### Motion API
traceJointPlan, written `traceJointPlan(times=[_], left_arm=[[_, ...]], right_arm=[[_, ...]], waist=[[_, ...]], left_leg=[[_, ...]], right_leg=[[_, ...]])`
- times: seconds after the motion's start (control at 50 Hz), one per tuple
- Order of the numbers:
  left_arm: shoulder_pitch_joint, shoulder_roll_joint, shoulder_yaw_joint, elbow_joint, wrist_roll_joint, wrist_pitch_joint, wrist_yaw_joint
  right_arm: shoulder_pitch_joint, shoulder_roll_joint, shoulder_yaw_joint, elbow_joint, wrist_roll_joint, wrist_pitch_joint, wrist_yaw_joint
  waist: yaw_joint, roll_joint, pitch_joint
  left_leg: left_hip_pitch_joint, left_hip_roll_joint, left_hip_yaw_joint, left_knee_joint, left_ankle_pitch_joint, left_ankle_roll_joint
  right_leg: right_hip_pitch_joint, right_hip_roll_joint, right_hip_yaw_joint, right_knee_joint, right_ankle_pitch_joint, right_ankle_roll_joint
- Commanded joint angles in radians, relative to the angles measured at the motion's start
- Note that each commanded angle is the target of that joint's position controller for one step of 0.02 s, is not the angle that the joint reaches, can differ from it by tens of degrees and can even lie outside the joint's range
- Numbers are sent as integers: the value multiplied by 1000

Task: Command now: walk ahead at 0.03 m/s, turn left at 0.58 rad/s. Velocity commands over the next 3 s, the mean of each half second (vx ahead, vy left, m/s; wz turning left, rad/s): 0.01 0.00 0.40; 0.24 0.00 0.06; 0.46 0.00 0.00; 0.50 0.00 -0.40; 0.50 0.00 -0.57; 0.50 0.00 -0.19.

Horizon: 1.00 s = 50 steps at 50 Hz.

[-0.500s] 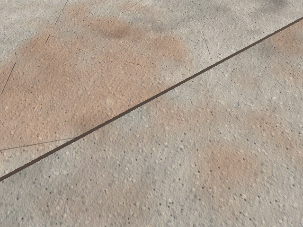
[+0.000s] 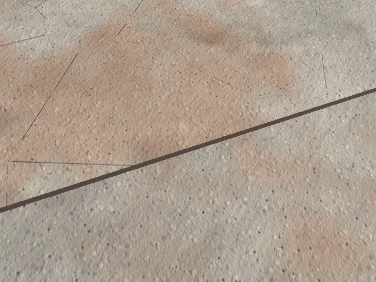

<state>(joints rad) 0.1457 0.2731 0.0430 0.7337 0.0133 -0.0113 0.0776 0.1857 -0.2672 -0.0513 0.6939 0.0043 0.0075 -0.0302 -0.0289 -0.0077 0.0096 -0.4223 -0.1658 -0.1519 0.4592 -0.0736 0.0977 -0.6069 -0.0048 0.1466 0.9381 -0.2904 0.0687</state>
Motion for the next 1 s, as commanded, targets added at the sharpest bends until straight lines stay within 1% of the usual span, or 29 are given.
traceJointPlan(times=[0.02,0.12,0.16,0.18,0.2,0.22,0.24,0.26,0.3,0.38,0.44,0.5,0.56,0.58,0.6,0.62,0.64,0.66,0.7,0.72,0.76,0.8,0.86,0.9,0.92,0.94,0.96,0.98,1.0], left_arm=[[24,76,22,-65,-3,-14,-4],[29,83,25,-73,-27,-39,-28],[95,95,34,-55,-34,-45,-40],[138,120,45,-39,-27,-46,-42],[135,172,56,-52,-6,-40,-42],[111,231,70,-61,40,-34,-48],[59,174,61,-94,47,-41,-48],[10,131,49,-115,28,-43,-45],[-11,93,32,-124,-5,-38,-44],[37,66,14,-113,2,-24,-47],[56,98,21,-104,-4,-14,-44],[98,138,30,-90,-13,-4,-47],[119,112,19,-67,-36,-6,-48],[137,77,5,-63,-19,-22,-55],[159,29,-11,-76,14,-42,-75],[105,17,-11,-88,3,-51,-76],[13,74,4,-105,-14,-56,-75],[-53,91,17,-126,-30,-58,-73],[-25,100,29,-133,-44,-59,-77],[-2,84,26,-127,-46,-67,-84],[-5,56,16,-119,-34,-85,-101],[4,38,8,-111,-27,-93,-116],[88,68,19,-87,-37,-86,-121],[227,93,36,-46,-39,-80,-107],[338,158,52,-35,-32,-84,-94],[414,301,81,-40,-14,-90,-103],[361,229,61,-48,-10,-100,-110],[306,176,45,-55,-15,-105,-110],[252,152,36,-68,-10,-105,-111]], right_arm=[[-13,-155,-45,-89,2,5,-19],[10,-152,-52,-115,-2,28,-19],[-5,-152,-53,-128,13,37,-21],[3,-135,-48,-129,23,38,-22],[58,-82,-35,-123,22,40,-20],[6,-108,-47,-166,30,23,-17],[26,-192,-72,-146,-6,6,-11],[62,-200,-78,-108,-3,7,-6],[111,-136,-62,-62,-7,29,-11],[39,-66,-32,-83,11,31,-13],[-12,-31,-11,-101,4,24,-5],[-11,-59,-16,-94,14,16,2],[47,-61,-17,-60,3,5,5],[88,-79,-15,-59,-9,4,0],[122,-149,-31,-44,-13,10,-6],[154,-148,-42,-13,-3,13,4],[156,-142,-42,-29,-5,6,12],[162,-152,-43,-21,-13,-5,9],[169,-152,-40,-10,2,-40,5],[161,-136,-35,-11,12,-52,4],[122,-124,-33,-21,14,-59,9],[95,-142,-38,-31,15,-57,18],[99,-153,-38,-25,28,-56,33],[100,-112,-22,-21,15,-58,37],[79,-41,1,-36,1,-64,41],[95,-14,8,-97,18,-87,34],[89,-99,-15,-87,40,-100,29],[47,-131,-24,-85,49,-103,32],[47,-118,-22,-68,38,-100,31]], waist=[[9,137,-116],[-2,158,-112],[42,159,-108],[58,134,-119],[25,-21,-151],[18,-318,-70],[11,-225,-76],[-9,-137,-81],[-11,-78,-68],[26,-126,-43],[55,-172,-61],[78,-193,-57],[35,-150,-48],[27,-99,-123],[67,85,-170],[25,237,-147],[-33,223,-34],[-53,231,59],[-33,240,134],[-17,208,126],[-10,156,87],[-3,162,45],[46,138,19],[110,88,-7],[155,-78,-37],[146,-366,-93],[121,-236,-39],[98,-157,45],[75,-92,57]], left_leg=[[125,257,-353,-174,-289,112],[165,255,-421,-152,-197,106],[153,224,-434,-122,-176,76],[108,183,-392,-77,-229,37],[-8,95,-274,120,-411,-15],[-206,-52,-57,330,-537,-61],[-222,13,-91,557,-503,-103],[-199,21,-81,647,-441,-119],[-194,23,-58,796,-363,-157],[-166,73,9,657,-306,-195],[-37,147,94,390,-337,-206],[58,139,141,211,-346,-192],[239,143,128,-129,-52,-124],[396,211,54,-125,17,-94],[504,317,-41,-35,100,-38],[405,344,-99,-81,-284,50],[336,382,-202,-188,-561,93],[286,429,-293,-260,-652,126],[308,486,-370,-305,-604,167],[340,476,-343,-304,-560,156],[333,418,-222,-300,-401,120],[255,361,-115,-280,-300,101],[136,352,-80,-215,-326,84],[31,309,-44,-74,-342,40],[-82,216,62,247,-324,-27],[-325,113,116,578,-480,-72],[-412,168,26,738,-466,-57],[-457,217,29,767,-362,-32],[-434,247,49,753,-270,-26]], right_leg=[[32,22,-15,-76,9,3],[172,55,-30,-274,-54,-28],[301,54,-51,-474,26,-55],[412,2,-52,-576,102,-75],[543,-185,102,-611,111,-144],[486,-344,354,-672,295,-294],[444,-392,375,-656,345,-343],[432,-334,267,-624,366,-308],[428,-244,145,-598,383,-264],[462,-175,41,-604,384,-277],[478,-176,34,-590,384,-285],[473,-203,78,-569,392,-303],[419,-180,67,-514,445,-244],[347,-158,43,-501,280,-181],[240,-55,-68,-410,39,-122],[191,32,-188,-335,-128,-80],[111,40,-212,-241,-162,-66],[30,25,-194,-147,-189,-76],[-109,-38,-113,13,-249,-106],[-134,-58,-101,9,-216,-121],[-51,-55,-139,-98,-125,-134],[122,-25,-183,-216,-55,-126],[363,12,-214,-362,84,-117],[549,22,-205,-394,64,-123],[664,-143,28,-512,-34,-174],[771,-382,533,-714,-287,-340],[710,-412,655,-783,-468,-376],[646,-385,541,-772,-445,-342],[605,-328,419,-764,-331,-313]])
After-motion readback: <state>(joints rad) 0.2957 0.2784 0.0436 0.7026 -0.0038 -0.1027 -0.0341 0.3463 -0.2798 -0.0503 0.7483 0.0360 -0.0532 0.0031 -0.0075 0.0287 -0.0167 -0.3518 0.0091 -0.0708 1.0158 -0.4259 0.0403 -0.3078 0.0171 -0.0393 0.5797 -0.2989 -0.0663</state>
